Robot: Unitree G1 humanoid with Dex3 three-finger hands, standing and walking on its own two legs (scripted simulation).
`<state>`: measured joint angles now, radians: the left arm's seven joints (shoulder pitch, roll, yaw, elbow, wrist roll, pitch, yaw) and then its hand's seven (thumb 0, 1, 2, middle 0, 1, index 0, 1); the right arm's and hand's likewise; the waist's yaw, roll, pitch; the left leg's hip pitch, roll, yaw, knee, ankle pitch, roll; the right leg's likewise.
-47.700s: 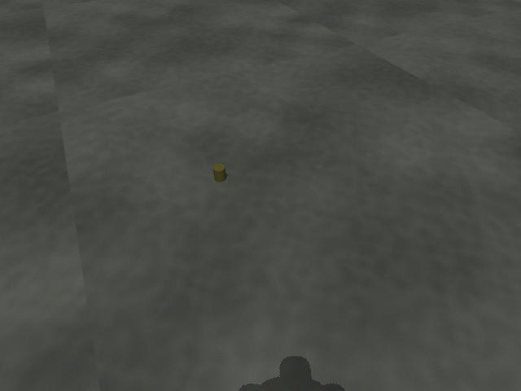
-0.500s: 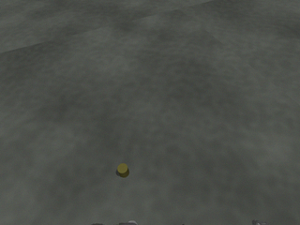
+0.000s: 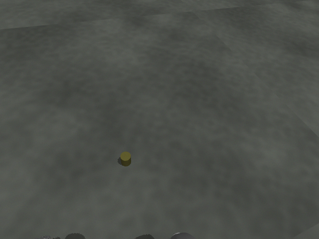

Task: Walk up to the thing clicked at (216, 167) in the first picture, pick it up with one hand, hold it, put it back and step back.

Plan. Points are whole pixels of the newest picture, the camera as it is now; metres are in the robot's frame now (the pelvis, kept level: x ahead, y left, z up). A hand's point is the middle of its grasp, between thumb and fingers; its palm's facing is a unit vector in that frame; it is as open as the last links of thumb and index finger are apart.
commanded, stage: step back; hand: left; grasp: from above
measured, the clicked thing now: (125, 159) +0.69 +0.17 -0.73
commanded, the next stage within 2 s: stand in 1.90 s
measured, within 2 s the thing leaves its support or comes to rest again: neither
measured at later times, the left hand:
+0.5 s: hand out of the picture -0.06 +0.22 -0.13, palm faces -0.03 -0.90 -0.43, open 7.4 cm
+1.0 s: hand out of the picture -0.28 +0.19 -0.16, palm faces -0.04 -0.92 -0.39, open 7.4 cm
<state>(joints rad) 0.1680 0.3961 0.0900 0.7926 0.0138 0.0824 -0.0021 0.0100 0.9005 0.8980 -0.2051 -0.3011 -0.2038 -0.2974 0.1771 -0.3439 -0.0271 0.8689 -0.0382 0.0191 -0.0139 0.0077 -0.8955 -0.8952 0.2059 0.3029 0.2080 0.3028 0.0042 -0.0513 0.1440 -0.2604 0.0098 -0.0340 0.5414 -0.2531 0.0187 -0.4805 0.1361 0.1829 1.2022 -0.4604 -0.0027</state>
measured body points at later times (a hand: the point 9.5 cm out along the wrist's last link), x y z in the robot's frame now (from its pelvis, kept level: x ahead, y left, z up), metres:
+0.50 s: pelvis -0.17 -0.05 -0.01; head -0.11 -0.07 +0.44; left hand -0.06 +0.26 -0.11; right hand -0.09 -0.37 -0.14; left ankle -0.20 +0.08 -0.68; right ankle -0.13 -0.16 -0.74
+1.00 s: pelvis -0.34 -0.09 -0.02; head -0.32 -0.09 +0.43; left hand -0.28 +0.23 -0.14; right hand -0.22 -0.41 -0.12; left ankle -0.23 +0.05 -0.73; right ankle -0.38 -0.21 -0.74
